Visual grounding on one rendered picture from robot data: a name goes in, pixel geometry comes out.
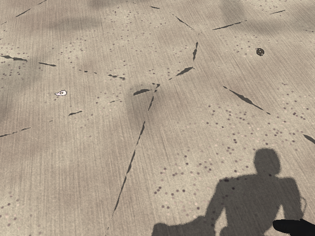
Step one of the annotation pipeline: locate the robot right hand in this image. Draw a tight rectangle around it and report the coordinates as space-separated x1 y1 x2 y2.
273 218 315 236

